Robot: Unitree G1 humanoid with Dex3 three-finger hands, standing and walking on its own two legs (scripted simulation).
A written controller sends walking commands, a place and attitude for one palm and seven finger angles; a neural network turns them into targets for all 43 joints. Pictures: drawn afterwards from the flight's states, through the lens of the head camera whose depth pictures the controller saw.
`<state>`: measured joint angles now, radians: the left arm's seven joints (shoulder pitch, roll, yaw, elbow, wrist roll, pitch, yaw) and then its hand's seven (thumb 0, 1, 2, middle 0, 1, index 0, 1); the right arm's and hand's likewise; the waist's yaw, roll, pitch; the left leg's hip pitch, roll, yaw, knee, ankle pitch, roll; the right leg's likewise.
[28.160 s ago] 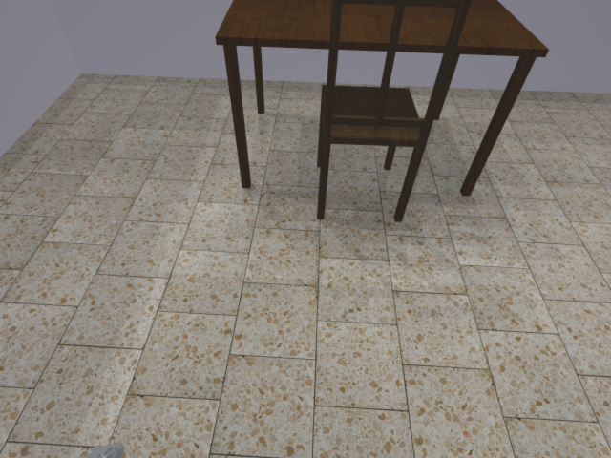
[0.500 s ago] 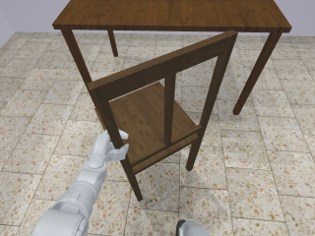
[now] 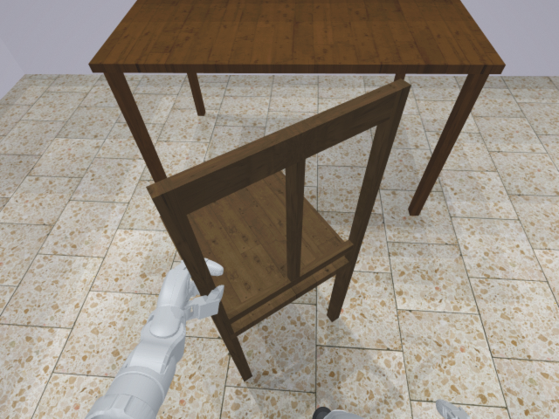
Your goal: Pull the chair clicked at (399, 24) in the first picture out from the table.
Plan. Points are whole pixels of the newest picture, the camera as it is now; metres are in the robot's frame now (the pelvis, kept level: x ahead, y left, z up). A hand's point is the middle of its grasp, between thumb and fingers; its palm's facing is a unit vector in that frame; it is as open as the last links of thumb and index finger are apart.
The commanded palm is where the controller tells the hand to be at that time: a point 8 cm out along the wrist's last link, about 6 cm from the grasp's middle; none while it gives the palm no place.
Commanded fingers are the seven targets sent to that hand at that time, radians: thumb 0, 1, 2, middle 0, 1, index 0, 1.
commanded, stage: stop walking, hand still on the chair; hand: left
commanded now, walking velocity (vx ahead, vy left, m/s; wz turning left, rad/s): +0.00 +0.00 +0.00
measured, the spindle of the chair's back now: (294, 230) +0.44 -0.01 -0.05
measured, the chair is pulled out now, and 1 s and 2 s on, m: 0.43 0.44 0.44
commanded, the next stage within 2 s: open the thumb and straighten the fingers in 0.60 s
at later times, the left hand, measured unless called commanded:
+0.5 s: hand (207, 301) +0.30 +0.13 -0.06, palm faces -0.08 -0.98 -0.21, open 5.8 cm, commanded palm +0.29 +0.18 -0.04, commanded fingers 0.00 0.90 0.90 -0.50 -1.45 -0.50 -1.45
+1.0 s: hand (199, 296) +0.31 +0.15 -0.06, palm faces -0.09 -0.97 -0.22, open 9.7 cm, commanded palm +0.30 +0.19 -0.04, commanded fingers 0.00 -0.55 0.20 -0.35 -1.01 -0.35 -1.01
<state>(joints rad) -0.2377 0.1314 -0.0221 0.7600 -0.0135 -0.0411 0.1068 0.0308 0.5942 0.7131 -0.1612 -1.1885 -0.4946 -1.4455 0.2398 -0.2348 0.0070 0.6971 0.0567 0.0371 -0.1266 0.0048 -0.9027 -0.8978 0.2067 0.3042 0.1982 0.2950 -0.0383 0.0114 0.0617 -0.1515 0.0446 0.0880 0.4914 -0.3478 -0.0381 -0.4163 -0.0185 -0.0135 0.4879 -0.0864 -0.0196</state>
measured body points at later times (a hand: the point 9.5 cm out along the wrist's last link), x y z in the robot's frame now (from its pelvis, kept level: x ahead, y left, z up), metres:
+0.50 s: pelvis +0.02 +0.02 +0.00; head +0.04 +0.02 +0.45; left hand +0.30 +0.18 -0.04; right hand +0.15 -0.23 -0.11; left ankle -0.06 +0.14 -0.73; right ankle +0.11 -0.10 -0.73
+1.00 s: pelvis +0.02 +0.02 -0.01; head +0.06 +0.01 +0.44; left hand +0.31 +0.20 -0.04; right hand +0.16 -0.24 -0.12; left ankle -0.06 +0.14 -0.73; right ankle +0.11 -0.10 -0.73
